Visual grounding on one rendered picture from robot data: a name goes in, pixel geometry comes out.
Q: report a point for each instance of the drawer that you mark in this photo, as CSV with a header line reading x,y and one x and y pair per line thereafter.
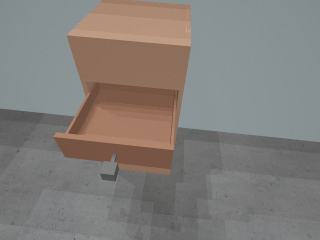
x,y
136,122

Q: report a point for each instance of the handle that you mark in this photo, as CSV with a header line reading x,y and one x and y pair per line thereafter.
x,y
110,169

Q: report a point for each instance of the cabinet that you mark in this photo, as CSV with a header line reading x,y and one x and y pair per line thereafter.
x,y
134,43

